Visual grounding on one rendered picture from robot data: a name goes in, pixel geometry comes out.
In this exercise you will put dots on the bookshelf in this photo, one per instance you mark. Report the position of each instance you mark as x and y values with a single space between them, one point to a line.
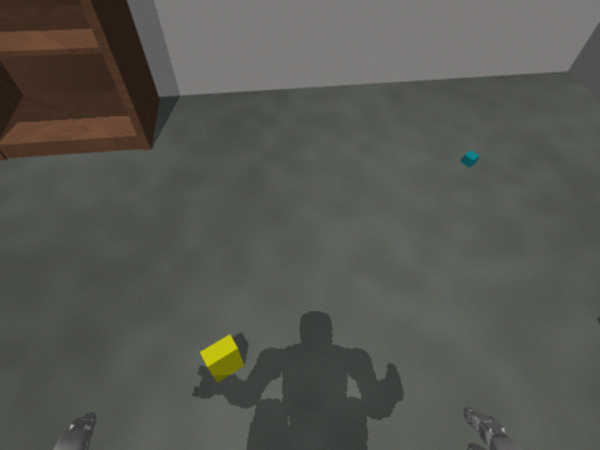
73 79

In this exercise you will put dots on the right robot hand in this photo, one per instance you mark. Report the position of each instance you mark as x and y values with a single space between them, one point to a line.
491 431

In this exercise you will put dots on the left robot hand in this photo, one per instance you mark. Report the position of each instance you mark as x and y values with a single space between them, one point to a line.
79 434

